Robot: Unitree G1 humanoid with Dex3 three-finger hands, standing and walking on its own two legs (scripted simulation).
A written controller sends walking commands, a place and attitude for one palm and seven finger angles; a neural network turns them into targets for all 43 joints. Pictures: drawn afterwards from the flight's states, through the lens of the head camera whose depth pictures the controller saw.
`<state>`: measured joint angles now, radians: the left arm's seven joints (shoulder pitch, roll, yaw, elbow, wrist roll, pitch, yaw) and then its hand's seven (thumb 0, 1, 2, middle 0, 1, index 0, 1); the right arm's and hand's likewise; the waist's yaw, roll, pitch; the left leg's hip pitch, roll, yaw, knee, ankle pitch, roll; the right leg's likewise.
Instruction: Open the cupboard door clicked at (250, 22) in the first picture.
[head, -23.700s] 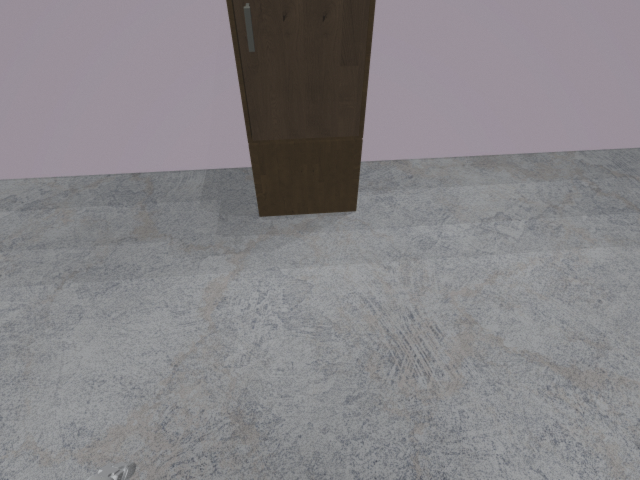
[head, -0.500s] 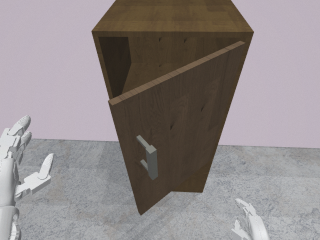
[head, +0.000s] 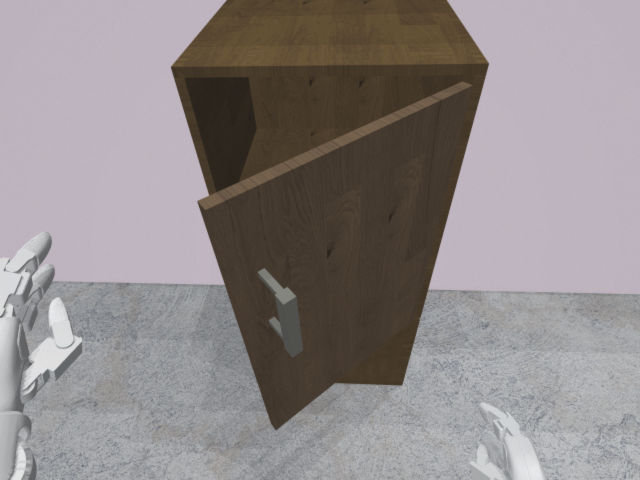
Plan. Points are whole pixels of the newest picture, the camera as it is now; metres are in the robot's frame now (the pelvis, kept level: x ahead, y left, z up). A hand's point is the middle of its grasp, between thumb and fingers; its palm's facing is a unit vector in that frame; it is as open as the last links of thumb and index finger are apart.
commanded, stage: step back with the hand held close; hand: left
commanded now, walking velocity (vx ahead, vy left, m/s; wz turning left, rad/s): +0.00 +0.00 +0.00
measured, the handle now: (280, 314) +0.30 +0.10 +0.06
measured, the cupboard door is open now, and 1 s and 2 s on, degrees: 41 41 41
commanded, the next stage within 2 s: stop stepping back and stand still in 1.06 s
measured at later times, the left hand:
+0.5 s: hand (20, 393) +0.14 +0.29 +0.15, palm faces +0.35 -0.78 -0.52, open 7.4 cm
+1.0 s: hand out of the picture +0.02 +0.33 +0.15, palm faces +0.49 -0.76 -0.43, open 7.4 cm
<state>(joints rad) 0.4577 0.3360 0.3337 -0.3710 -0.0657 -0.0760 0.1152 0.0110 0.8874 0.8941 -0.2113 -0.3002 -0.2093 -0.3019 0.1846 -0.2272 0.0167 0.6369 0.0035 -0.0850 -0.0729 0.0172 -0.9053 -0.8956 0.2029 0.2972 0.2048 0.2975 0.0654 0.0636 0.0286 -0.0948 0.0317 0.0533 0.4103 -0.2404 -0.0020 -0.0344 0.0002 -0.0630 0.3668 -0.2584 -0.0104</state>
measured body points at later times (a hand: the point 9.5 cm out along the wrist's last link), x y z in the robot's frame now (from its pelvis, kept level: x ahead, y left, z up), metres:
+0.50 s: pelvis -0.07 +0.03 -0.01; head -0.04 +0.04 +0.44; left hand +0.11 +0.33 +0.18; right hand +0.11 -0.21 -0.08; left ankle -0.01 +0.12 -0.74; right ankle -0.03 -0.11 -0.74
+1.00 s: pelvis -0.18 +0.04 -0.02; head -0.15 +0.07 +0.43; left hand -0.01 +0.36 +0.18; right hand +0.01 -0.18 -0.09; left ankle -0.11 +0.13 -0.74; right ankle -0.15 -0.09 -0.69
